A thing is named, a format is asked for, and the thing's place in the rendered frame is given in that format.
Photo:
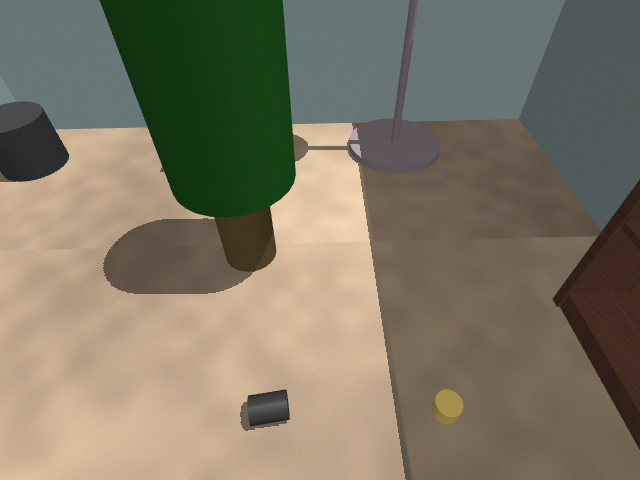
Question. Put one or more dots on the potted plant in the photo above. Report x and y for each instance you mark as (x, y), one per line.
(211, 79)

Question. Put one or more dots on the bookshelf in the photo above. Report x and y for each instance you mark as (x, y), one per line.
(601, 301)

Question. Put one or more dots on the coat stand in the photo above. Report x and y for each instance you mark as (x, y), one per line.
(396, 146)

